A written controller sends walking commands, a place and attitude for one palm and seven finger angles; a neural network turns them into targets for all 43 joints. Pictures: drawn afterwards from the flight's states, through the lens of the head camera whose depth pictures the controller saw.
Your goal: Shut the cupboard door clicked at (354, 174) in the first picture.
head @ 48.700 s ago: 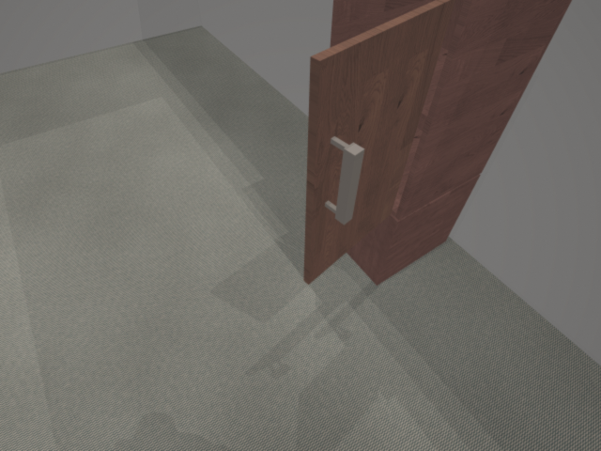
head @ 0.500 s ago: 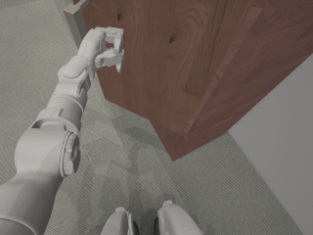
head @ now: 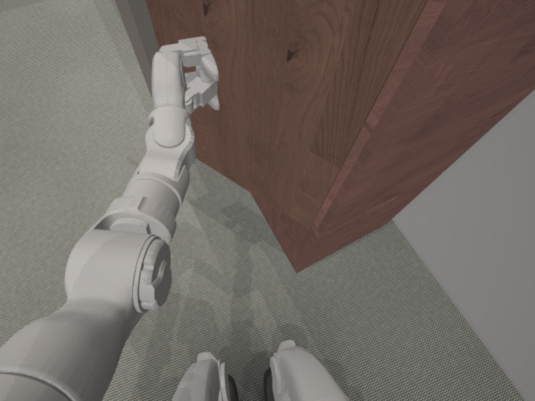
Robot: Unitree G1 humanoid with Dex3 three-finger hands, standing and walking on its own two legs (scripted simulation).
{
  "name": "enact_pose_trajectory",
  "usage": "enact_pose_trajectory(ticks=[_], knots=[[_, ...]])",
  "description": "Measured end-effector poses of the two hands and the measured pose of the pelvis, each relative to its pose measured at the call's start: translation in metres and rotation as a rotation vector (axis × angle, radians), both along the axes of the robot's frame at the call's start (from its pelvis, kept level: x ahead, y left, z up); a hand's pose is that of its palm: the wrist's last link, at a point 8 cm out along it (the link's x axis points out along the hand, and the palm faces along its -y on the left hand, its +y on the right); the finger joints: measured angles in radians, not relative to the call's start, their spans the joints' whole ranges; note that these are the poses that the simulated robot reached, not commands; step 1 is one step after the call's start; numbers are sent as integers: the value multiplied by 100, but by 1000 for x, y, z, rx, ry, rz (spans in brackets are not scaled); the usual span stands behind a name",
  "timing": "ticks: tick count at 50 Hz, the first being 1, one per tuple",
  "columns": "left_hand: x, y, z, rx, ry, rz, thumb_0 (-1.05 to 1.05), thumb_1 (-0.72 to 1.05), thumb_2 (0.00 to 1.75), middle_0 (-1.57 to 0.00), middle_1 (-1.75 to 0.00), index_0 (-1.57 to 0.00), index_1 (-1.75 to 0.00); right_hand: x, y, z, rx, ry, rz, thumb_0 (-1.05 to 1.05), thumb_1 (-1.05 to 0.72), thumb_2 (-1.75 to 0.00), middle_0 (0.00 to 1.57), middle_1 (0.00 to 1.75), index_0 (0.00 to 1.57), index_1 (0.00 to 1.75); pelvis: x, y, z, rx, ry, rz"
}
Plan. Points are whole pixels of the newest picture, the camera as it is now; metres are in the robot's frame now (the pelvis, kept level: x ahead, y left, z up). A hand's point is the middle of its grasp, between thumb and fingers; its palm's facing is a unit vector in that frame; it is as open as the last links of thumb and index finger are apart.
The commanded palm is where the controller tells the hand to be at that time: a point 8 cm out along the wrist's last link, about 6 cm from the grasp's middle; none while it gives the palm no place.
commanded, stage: pull the fist back off the door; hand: left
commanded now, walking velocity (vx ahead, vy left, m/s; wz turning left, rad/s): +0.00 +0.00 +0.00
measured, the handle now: (157, 43) +0.62 +0.08 +0.10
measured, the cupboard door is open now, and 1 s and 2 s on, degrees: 28 28 28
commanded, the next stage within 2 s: draw the hand back to the body in 0.62 s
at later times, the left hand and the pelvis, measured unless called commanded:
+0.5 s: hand (211, 136) +0.45 +0.02 +0.10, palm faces -0.09 -1.00 -0.03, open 3.1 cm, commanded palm +0.43 +0.06 +0.11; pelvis +0.00 -0.01 +0.03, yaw +0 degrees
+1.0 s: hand (163, 160) +0.40 +0.07 +0.12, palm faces -0.06 -1.00 -0.03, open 3.1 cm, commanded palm +0.36 +0.12 +0.14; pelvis +0.00 +0.00 +0.05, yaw -2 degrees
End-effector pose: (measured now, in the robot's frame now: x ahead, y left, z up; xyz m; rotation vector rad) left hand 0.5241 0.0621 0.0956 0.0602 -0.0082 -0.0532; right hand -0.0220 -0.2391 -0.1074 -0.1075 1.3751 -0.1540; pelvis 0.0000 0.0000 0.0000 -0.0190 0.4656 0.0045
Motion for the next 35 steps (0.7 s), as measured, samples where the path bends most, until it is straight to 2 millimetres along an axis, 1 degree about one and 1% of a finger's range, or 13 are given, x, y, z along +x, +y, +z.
enact_pose_trajectory(ticks=[2, 5, 7, 11, 14, 17, 21, 26, 31, 35], knots=[[-5, -5, -4, 19, 28, -21, 1, 90, 91, -129, -150, -130, -150, -3, 3, 1, 15, 13, -20, 1, -90, -90, 20, 30, 20, 30, 1, -1, 3, 3, -12, -3], [-11, -7, -5, -13, 73, -17, 1, 90, 90, -130, -150, -130, -150, -5, 4, 5, 22, 16, -45, 1, -90, -90, 20, 30, 20, 30, 3, -2, 11, 8, -34, -10], [-16, -7, 0, -40, 65, -5, 1, 90, 90, -130, -150, -130, -150, -5, 3, 9, 22, 6, -50, 1, -90, -90, 20, 30, 20, 30, 5, -3, 15, 12, -48, -17], [-25, -4, 14, -33, 7, -9, 1, 90, 90, -130, -150, -130, -150, 0, -2, 15, 22, -17, -43, 1, -90, -90, 20, 30, 20, 30, 8, -6, 21, 19, -73, -25], [-35, 0, 14, -18, 4, -16, 1, 90, 90, -130, -150, -130, -150, 7, -9, 18, 16, -32, -33, 1, -90, -90, 20, 30, 20, 30, 9, -7, 24, 22, -90, -25], [-49, 5, 9, -23, 17, -16, 1, 90, 90, -130, -150, -130, -150, 18, -17, 21, 2, -55, -20, 1, -90, -90, 20, 30, 20, 30, 9, -8, 26, 23, -106, -23], [-71, 10, 3, -37, 8, -19, 1, 90, 90, -130, -150, -130, -150, 38, -24, 25, -20, -109, 4, 1, -90, -90, 20, 30, 20, 30, 7, -8, 29, 23, -129, -19], [-94, 11, 3, -30, -19, -38, 1, 90, 90, -130, -150, -130, -150, 68, -27, 27, -36, -192, 31, 1, -90, -90, 20, 30, 20, 30, 4, -7, 30, 21, -155, -12], [-105, 9, 6, -19, -12, -51, 1, 90, 90, -130, -150, -130, -150, 91, -21, 29, -34, -265, 52, 1, -91, -90, 20, 30, 20, 30, 0, -5, 31, 19, -175, -3], [-102, 9, 9, -27, -7, -42, 1, 90, 90, -130, -150, -131, -150, 98, -13, 29, -27, -296, 62, 1, -90, -90, 20, 30, 20, 30, -3, -3, 30, 19, -179, 1]])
